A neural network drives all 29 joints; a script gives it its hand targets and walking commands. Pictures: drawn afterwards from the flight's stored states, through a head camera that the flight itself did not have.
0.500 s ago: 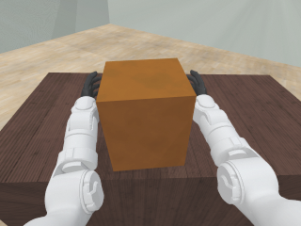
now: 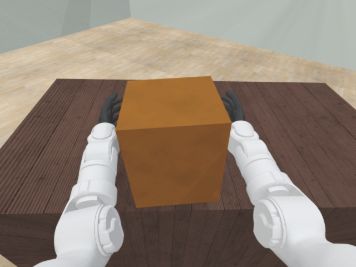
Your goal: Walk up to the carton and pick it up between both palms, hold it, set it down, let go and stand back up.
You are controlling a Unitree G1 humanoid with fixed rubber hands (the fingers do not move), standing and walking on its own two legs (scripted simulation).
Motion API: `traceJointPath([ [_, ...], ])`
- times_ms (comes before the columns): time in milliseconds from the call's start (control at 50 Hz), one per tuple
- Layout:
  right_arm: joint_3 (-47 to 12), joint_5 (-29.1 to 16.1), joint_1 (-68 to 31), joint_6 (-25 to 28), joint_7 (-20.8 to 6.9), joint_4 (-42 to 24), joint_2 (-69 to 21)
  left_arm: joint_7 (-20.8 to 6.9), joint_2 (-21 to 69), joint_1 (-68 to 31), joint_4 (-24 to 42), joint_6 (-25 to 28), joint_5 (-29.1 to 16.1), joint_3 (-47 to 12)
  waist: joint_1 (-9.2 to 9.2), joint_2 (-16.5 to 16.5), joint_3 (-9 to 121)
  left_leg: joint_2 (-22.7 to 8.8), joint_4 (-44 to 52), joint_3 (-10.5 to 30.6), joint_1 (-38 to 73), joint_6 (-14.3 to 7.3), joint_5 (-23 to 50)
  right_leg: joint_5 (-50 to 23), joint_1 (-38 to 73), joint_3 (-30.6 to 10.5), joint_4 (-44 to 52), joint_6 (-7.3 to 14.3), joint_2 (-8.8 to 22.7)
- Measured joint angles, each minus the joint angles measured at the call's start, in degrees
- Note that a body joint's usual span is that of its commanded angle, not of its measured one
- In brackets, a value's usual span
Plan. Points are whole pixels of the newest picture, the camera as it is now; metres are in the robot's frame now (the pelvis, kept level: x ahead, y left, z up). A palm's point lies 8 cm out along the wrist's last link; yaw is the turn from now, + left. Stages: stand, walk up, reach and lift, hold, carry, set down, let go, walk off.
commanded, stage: set down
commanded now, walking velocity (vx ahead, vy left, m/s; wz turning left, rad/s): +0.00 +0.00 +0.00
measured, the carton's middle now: (173, 141) +0.40 +0.03 +0.10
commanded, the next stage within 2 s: none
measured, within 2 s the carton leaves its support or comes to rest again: rests again in 0.74 s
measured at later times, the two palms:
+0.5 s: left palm (108, 135) +0.40 +0.19 +0.13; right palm (233, 132) +0.40 -0.11 +0.13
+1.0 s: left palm (109, 139) +0.39 +0.18 +0.12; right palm (235, 141) +0.38 -0.12 +0.12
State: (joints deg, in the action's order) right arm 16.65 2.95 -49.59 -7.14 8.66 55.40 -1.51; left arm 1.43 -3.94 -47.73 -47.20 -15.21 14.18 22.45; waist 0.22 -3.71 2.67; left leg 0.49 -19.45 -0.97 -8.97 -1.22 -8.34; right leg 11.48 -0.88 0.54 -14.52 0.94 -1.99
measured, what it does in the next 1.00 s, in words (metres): stands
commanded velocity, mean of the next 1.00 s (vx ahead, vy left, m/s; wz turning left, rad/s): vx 0.00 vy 0.00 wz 0.00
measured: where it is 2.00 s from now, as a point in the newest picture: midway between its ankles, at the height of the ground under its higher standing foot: outside the picture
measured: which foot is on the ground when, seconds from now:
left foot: down 0.00-1.00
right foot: down 0.00-1.00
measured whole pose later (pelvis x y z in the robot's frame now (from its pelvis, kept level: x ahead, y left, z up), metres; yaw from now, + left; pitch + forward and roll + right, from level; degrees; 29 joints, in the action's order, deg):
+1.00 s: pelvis -0.01 +0.00 +0.00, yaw -1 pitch -1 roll -1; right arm 27.2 15.7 -42.0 1.3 4.4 49.6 -6.6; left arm -1.5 0.3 -44.8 -45.6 -8.5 19.4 27.1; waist -2.1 -3.8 0.5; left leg 0.4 -17.6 -2.0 -9.8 -1.5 -6.6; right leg 10.5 -3.0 -0.3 -14.8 0.8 -1.9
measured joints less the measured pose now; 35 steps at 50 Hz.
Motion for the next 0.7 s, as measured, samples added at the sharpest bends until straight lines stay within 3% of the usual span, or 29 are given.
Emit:
traceJointPath([
  [420,0.55,2.55,4.37,2.67,-0.72,-3.04,-1.38,-0.27,1.36,3.55,1.86,2.76,0.12,-0.23,-0.65,0.39,-0.37,-0.02,-0.71,-0.22,-0.71,-0.09,-0.56,0.36,-0.66,-0.18,-0.46,-0.12,0.03],
  [700,5.1,7.18,5.69,5.63,-2.41,-3.42,-2.82,-0.54,2.36,3.72,0.96,5.18,1.55,0.86,-1.68,0.54,-0.8,-0.23,0.21,-0.53,-1.61,-0.04,0.67,-0.5,-2.1,-0.44,-0.45,0.05,-0.14],
])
